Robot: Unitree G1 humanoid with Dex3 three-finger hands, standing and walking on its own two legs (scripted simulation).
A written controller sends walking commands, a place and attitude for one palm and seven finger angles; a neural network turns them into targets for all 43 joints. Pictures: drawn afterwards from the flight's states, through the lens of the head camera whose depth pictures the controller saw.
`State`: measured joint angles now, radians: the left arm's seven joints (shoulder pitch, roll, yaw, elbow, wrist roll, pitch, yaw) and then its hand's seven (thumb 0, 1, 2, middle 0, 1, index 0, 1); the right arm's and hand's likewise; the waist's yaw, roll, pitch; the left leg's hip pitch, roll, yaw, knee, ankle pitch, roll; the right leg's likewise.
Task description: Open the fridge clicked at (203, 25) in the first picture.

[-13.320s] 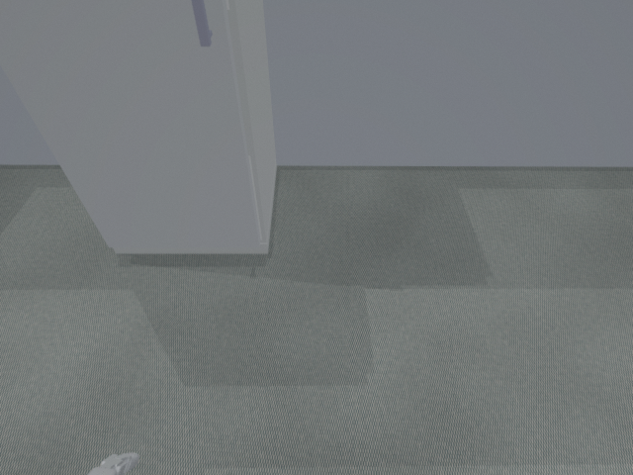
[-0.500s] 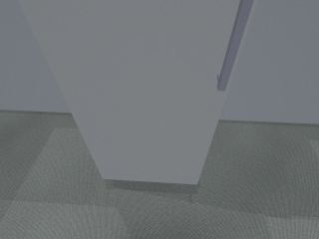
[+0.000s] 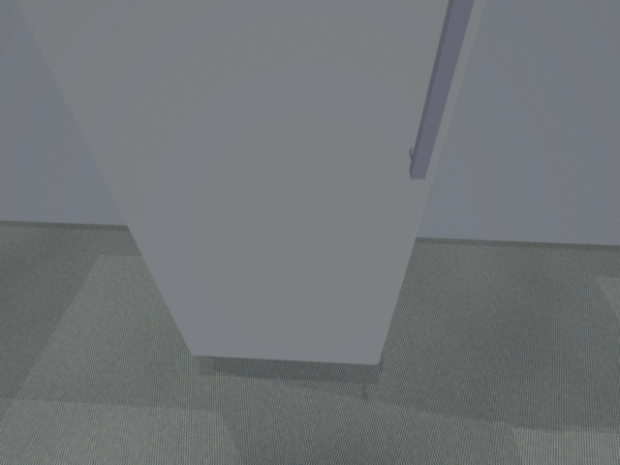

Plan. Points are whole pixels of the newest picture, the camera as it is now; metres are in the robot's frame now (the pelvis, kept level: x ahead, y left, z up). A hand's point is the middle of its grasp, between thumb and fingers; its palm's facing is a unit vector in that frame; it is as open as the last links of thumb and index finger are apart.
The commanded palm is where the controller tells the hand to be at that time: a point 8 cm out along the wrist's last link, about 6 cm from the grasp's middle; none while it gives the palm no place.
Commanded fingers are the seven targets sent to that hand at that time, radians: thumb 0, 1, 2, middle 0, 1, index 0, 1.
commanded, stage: look again from close up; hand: right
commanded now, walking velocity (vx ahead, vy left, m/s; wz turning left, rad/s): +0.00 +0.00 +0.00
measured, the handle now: (432, 92) +0.54 -0.13 +0.24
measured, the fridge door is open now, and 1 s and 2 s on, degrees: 0 0 0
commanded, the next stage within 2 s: none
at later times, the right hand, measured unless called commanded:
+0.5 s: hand out of the picture -0.02 -0.22 -0.17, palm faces +0.02 +0.97 -0.23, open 7.4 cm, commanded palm none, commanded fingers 0.00 -0.90 -0.90 0.20 0.30 0.20 0.30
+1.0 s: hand out of the picture -0.02 -0.20 -0.17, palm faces +0.00 +0.98 -0.22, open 7.4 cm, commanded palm none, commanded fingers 0.00 -0.90 -0.90 0.20 0.30 0.20 0.30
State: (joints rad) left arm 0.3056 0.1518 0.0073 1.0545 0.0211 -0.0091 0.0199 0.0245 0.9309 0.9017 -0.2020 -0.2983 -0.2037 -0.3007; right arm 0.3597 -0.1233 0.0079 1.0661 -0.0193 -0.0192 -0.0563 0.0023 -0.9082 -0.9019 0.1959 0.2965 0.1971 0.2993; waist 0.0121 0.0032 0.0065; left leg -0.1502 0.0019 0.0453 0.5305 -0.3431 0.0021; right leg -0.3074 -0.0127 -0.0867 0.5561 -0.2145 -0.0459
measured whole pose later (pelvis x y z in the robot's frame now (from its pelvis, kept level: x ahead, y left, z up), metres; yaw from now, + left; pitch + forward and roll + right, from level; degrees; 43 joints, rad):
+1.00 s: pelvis -0.02 +0.00 +0.01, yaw -1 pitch -2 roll +1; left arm 0.24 0.23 0.00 1.09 0.02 -0.01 -0.01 0.01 0.91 0.90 -0.20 -0.30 -0.21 -0.30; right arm 0.32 -0.23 0.01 1.06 -0.02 -0.01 -0.02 0.00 -0.91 -0.90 0.20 0.30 0.20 0.30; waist 0.00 0.02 0.00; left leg -0.14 0.01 0.06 0.43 -0.26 0.00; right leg -0.28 0.00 -0.08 0.41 -0.11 -0.05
